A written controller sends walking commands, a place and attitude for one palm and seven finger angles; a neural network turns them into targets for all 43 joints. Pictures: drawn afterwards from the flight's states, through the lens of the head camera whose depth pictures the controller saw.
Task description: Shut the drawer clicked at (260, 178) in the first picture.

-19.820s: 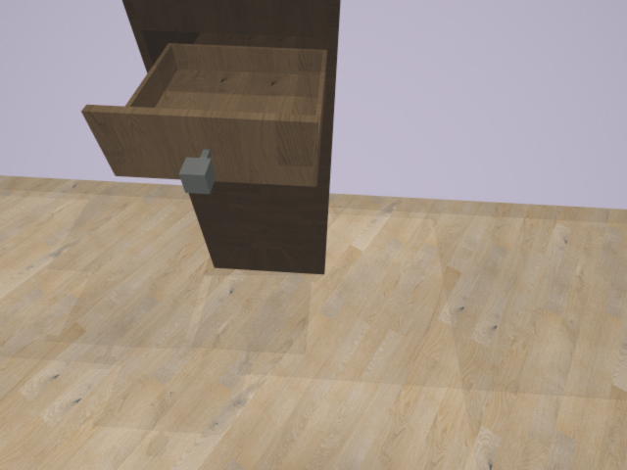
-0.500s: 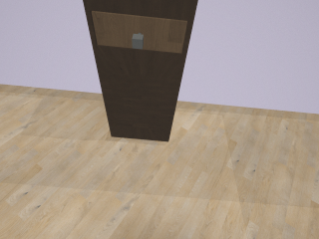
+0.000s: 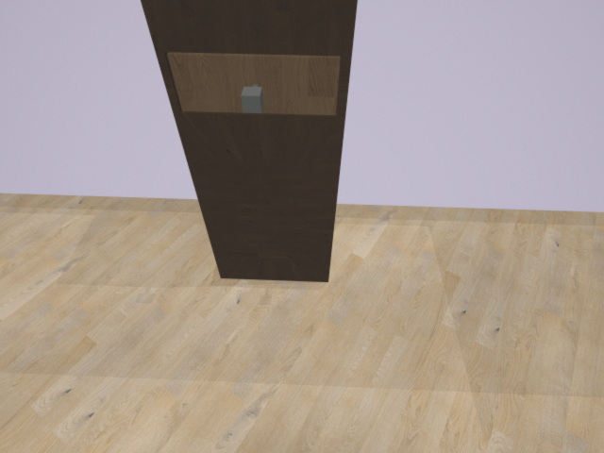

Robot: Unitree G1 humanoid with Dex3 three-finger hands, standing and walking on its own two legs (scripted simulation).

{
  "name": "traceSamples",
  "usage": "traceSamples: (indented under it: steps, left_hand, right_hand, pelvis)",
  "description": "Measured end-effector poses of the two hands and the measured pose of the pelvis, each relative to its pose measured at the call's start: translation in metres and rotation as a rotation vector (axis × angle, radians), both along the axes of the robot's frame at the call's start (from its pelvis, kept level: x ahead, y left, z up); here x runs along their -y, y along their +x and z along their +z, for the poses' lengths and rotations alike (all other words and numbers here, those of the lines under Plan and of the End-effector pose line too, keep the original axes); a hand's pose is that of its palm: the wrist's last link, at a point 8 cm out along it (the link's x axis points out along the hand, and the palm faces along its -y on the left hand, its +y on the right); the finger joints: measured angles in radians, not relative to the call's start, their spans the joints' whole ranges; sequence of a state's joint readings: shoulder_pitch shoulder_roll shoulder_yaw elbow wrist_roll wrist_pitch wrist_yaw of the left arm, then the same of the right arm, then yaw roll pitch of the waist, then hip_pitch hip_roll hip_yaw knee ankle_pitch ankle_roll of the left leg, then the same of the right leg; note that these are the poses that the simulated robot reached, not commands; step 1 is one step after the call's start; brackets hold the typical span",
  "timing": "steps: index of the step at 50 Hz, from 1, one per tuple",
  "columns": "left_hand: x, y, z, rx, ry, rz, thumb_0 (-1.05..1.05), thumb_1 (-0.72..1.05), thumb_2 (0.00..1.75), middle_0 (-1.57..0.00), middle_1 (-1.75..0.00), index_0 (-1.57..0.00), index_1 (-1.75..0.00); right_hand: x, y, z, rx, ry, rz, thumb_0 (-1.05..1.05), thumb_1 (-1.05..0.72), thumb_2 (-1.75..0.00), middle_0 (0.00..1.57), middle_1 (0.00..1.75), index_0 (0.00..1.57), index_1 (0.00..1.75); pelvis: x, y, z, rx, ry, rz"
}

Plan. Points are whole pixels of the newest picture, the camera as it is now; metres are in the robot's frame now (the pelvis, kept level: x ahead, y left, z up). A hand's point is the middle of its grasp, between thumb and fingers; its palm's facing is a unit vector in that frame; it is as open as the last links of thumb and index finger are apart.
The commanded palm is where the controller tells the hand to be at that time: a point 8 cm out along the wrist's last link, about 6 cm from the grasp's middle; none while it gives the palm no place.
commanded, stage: let the arm hang, fingers relaxed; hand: left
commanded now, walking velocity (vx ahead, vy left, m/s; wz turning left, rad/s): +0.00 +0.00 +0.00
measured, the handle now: (253, 95) +0.83 +0.16 +0.05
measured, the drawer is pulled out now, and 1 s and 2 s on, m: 0.00 0.00 0.00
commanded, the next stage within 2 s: look to check the result in 0.22 s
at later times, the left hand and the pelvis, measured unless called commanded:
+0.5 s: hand out of the picture -0.01 +0.15 -0.18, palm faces +0.06 -0.98 -0.18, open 7.4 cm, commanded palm none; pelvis +0.02 -0.02 +0.00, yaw +0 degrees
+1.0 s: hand out of the picture +0.02 +0.14 -0.18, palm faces +0.05 -0.98 -0.17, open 7.4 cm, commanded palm none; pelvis +0.03 -0.02 +0.00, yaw +0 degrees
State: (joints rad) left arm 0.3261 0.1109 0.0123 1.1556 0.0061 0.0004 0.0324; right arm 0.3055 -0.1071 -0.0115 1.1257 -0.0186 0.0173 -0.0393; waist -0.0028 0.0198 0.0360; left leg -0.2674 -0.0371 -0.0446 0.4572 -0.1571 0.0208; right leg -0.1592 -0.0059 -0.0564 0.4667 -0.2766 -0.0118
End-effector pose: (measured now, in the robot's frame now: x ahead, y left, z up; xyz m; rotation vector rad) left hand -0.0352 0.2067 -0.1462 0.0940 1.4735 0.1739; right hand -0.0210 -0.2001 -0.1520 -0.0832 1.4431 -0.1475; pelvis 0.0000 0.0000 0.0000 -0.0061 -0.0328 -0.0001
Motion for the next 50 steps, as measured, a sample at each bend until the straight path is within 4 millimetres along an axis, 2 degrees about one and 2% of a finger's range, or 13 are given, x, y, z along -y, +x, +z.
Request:
traceSamples:
  steps: [5,9,20,29,39,50]
  left_hand:
    - [0.011,0.024,-0.003,0.054,-0.018,-0.012,0.0,0.91,0.9,-0.21,-0.31,-0.2,-0.31]
    - [0.012,0.03,-0.003,0.055,-0.012,-0.019,0.01,0.92,0.9,-0.21,-0.31,-0.2,-0.3]
    - [0.01,0.027,-0.001,0.014,0.011,-0.007,0.0,0.91,0.9,-0.2,-0.3,-0.19,-0.3]
    - [0.014,0.025,0.001,-0.012,0.01,0.001,0.0,0.91,0.9,-0.2,-0.3,-0.19,-0.3]
    - [0.02,0.035,0.0,0.007,-0.001,-0.001,0.0,0.91,0.9,-0.2,-0.3,-0.19,-0.3]
    - [0.019,0.046,0.0,0.03,0.003,-0.012,0.0,0.91,0.9,-0.2,-0.3,-0.19,-0.3]
  right_hand:
    - [0.008,0.003,0.001,0.01,-0.012,-0.007,0.01,-0.92,-0.9,0.2,0.3,0.2,0.3]
    - [0.013,0.004,0.003,0.007,-0.018,-0.013,0.0,-0.91,-0.9,0.2,0.3,0.2,0.3]
    - [0.018,0.004,0.003,-0.035,-0.015,-0.01,0.0,-0.91,-0.9,0.2,0.3,0.19,0.3]
    - [0.021,0.015,0.003,-0.032,-0.017,-0.001,0.0,-0.91,-0.9,0.2,0.3,0.2,0.3]
    - [0.029,0.031,0.004,-0.007,-0.034,0.005,0.01,-0.92,-0.9,0.2,0.3,0.2,0.3]
    - [0.032,0.034,0.005,0.002,-0.039,0.002,0.01,-0.92,-0.9,0.2,0.3,0.2,0.3]
  pelvis:
    - [0.005,0.003,0.0,0.002,0.0,0.0]
    - [0.009,0.006,0.0,0.003,0.0,-0.001]
    - [0.016,0.014,0.0,-0.001,-0.001,0.001]
    - [0.019,0.02,0.001,-0.004,0.001,0.0]
    - [0.02,0.025,0.002,-0.001,0.003,-0.004]
    - [0.022,0.028,0.002,0.001,0.003,-0.007]
